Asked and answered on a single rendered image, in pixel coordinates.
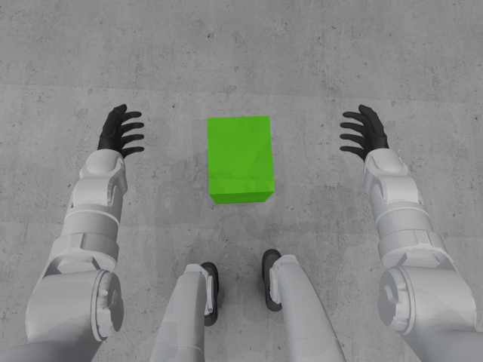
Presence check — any robot right upper arm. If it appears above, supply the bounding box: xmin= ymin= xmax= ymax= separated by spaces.
xmin=377 ymin=265 xmax=483 ymax=362

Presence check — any left robot hand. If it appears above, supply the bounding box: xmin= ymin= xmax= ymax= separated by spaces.
xmin=97 ymin=104 xmax=144 ymax=159

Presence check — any robot left upper arm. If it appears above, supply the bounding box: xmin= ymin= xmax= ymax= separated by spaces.
xmin=0 ymin=269 xmax=124 ymax=362

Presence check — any robot right forearm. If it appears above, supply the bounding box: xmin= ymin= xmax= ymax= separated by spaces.
xmin=363 ymin=149 xmax=476 ymax=325

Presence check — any right robot hand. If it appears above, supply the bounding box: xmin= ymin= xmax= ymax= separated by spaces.
xmin=340 ymin=105 xmax=389 ymax=163

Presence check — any carton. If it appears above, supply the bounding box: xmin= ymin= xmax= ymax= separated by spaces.
xmin=207 ymin=115 xmax=275 ymax=204

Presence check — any robot left forearm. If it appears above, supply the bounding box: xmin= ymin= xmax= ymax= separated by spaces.
xmin=26 ymin=149 xmax=128 ymax=339

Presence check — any robot right foot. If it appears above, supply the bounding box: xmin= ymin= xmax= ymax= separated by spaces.
xmin=262 ymin=249 xmax=282 ymax=311

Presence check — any left robot thigh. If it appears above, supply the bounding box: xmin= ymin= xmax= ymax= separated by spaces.
xmin=149 ymin=271 xmax=214 ymax=362

